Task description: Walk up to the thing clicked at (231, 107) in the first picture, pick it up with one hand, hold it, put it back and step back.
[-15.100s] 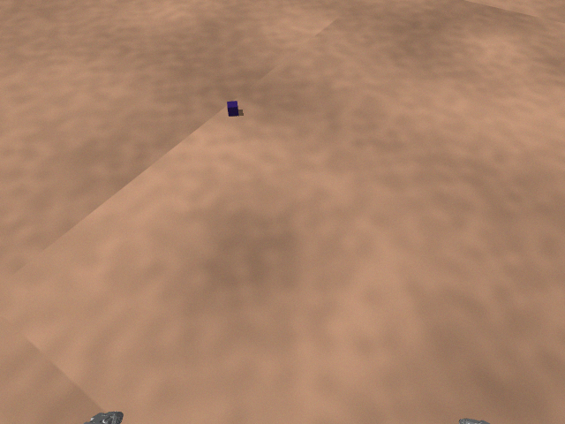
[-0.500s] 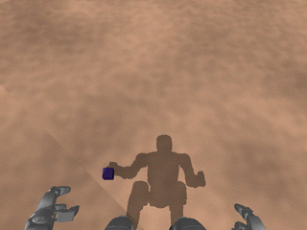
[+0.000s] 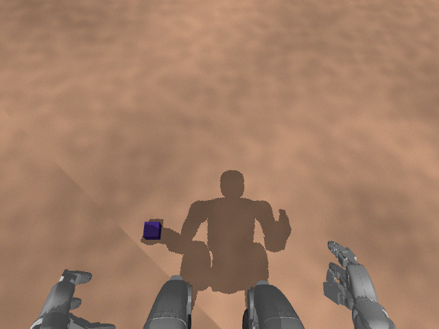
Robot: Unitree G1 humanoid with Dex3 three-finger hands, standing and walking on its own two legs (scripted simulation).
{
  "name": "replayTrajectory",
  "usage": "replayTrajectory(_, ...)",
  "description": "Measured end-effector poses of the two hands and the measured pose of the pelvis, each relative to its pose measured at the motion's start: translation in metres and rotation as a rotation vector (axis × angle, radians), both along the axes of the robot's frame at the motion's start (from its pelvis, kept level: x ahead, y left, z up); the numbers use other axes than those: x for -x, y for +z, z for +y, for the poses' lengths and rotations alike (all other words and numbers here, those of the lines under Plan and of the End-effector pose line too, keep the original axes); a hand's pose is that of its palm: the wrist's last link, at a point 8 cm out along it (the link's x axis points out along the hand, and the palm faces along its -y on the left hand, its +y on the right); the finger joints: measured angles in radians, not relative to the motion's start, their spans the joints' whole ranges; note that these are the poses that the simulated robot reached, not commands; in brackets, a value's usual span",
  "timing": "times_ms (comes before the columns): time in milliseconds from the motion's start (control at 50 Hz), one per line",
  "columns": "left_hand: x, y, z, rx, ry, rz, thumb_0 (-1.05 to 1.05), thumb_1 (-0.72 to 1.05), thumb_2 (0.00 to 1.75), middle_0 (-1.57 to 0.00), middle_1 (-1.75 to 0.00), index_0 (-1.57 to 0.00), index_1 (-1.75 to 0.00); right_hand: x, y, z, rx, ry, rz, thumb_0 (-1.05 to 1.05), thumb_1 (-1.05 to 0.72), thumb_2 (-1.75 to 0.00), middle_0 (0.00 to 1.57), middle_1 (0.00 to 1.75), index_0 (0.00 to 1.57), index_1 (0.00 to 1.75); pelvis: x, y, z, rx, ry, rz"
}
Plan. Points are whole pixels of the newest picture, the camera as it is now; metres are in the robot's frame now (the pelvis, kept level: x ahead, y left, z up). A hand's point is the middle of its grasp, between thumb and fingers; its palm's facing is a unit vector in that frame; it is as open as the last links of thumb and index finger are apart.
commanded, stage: rise first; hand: left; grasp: from above
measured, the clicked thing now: (152, 230) +0.42 +0.26 -0.66
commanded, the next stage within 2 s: approach in 2.00 s
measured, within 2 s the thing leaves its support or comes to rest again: neither
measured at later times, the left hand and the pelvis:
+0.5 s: hand (98, 299) +0.16 +0.29 -0.26, palm faces -0.41 -0.65 -0.64, open 14.0 cm; pelvis -0.04 -0.01 -0.12, yaw -1 degrees
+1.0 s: hand (120, 256) +0.28 +0.30 -0.42, palm faces -0.50 -0.22 -0.84, open 13.8 cm; pelvis -0.10 +0.00 -0.29, yaw -5 degrees
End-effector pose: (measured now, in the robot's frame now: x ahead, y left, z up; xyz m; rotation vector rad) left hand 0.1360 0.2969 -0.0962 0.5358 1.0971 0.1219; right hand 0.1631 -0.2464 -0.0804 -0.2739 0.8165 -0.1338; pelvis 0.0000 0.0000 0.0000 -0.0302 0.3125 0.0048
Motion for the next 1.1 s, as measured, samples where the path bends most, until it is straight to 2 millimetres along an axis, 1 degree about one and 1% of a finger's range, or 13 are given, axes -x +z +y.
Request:
replayTrajectory(140,0.002,-0.015,0.001,-0.026,-0.039,0.004,0.00,-0.53,0.99,-0.07,-1.03,-0.06,-1.04,-0.007,-0.016,0.004,-0.007,0.027,-0.026,0.01,-0.87,-0.89,0.21,0.30,0.20,0.30,0.003,-0.019,0.000,0.005,0.000,0.046)
replayTrajectory(300,0.005,-0.035,0.002,-0.073,-0.102,-0.011,0.00,-0.52,0.97,-0.07,-1.05,-0.07,-1.05,-0.008,-0.047,0.004,-0.019,0.054,-0.031,0.01,-0.88,-0.89,0.21,0.30,0.20,0.30,0.013,-0.047,-0.003,0.007,0.001,0.095)
replayTrajectory(400,-0.006,-0.071,0.014,-0.139,-0.191,-0.007,0.00,-0.51,0.95,-0.07,-1.06,-0.07,-1.05,-0.005,-0.079,-0.002,-0.009,0.082,-0.034,0.01,-0.87,-0.89,0.21,0.30,0.20,0.30,0.026,-0.077,-0.006,0.006,-0.001,0.143)
replayTrajectory(460,-0.021,-0.100,0.021,-0.182,-0.275,-0.024,0.00,-0.49,0.94,-0.07,-1.05,-0.07,-1.04,-0.001,-0.107,-0.008,0.009,0.095,-0.026,0.01,-0.85,-0.88,0.21,0.30,0.20,0.30,0.035,-0.104,-0.007,0.005,-0.005,0.179)
replayTrajectory(520,-0.043,-0.127,0.019,-0.220,-0.393,-0.073,0.00,-0.48,0.94,-0.07,-1.04,-0.08,-1.03,0.007,-0.139,-0.016,0.028,0.093,-0.003,0.00,-0.85,-0.88,0.21,0.30,0.20,0.30,0.044,-0.133,-0.008,0.008,-0.010,0.213)
replayTrajectory(600,-0.072,-0.160,0.016,-0.300,-0.523,-0.154,0.00,-0.46,0.94,-0.09,-1.02,-0.09,-1.01,0.024,-0.187,-0.025,0.038,0.076,0.055,0.00,-0.84,-0.88,0.21,0.30,0.20,0.30,0.056,-0.171,-0.007,0.011,-0.021,0.248)
replayTrajectory(660,-0.092,-0.184,0.017,-0.361,-0.570,-0.180,0.00,-0.44,0.94,-0.09,-1.01,-0.09,-1.01,0.042,-0.222,-0.029,0.033,0.058,0.114,0.00,-0.84,-0.88,0.21,0.30,0.20,0.30,0.066,-0.198,-0.007,0.012,-0.029,0.264)
replayTrajectory(740,-0.113,-0.212,0.018,-0.418,-0.623,-0.193,0.00,-0.43,0.94,-0.08,-1.02,-0.09,-1.01,0.073,-0.265,-0.031,0.020,0.035,0.204,0.00,-0.84,-0.88,0.21,0.30,0.20,0.30,0.078,-0.228,-0.007,0.015,-0.038,0.275)
replayTrajectory(820,-0.131,-0.233,0.018,-0.456,-0.691,-0.202,0.00,-0.44,0.95,-0.08,-1.04,-0.09,-1.02,0.109,-0.297,-0.031,0.011,0.008,0.297,0.00,-0.84,-0.88,0.21,0.30,0.20,0.29,0.088,-0.253,-0.007,0.020,-0.047,0.270)
replayTrajectory(880,-0.141,-0.246,0.018,-0.473,-0.736,-0.208,0.00,-0.44,0.95,-0.07,-1.04,-0.08,-1.03,0.134,-0.313,-0.031,0.010,-0.017,0.357,0.00,-0.84,-0.88,0.21,0.30,0.20,0.29,0.093,-0.268,-0.006,0.024,-0.053,0.264)
replayTrajectory(960,-0.152,-0.262,0.014,-0.482,-0.802,-0.217,0.00,-0.44,0.96,-0.06,-1.04,-0.08,-1.03,0.162,-0.325,-0.032,0.017,-0.046,0.420,0.00,-0.84,-0.88,0.21,0.30,0.20,0.29,0.097,-0.284,-0.004,0.033,-0.059,0.256)
replayTrajectory(1020,-0.159,-0.274,0.012,-0.488,-0.850,-0.229,0.00,-0.44,0.97,-0.06,-1.04,-0.08,-1.02,0.177,-0.330,-0.033,0.029,-0.062,0.456,0.00,-0.84,-0.88,0.21,0.30,0.20,0.29,0.099,-0.293,-0.003,0.041,-0.061,0.253)
replayTrajectory(1100,-0.169,-0.288,0.011,-0.506,-0.896,-0.253,0.00,-0.45,0.97,-0.06,-1.02,-0.08,-1.00,0.187,-0.334,-0.034,0.049,-0.067,0.495,0.00,-0.84,-0.88,0.21,0.30,0.20,0.29,0.098,-0.303,0.000,0.051,-0.065,0.253)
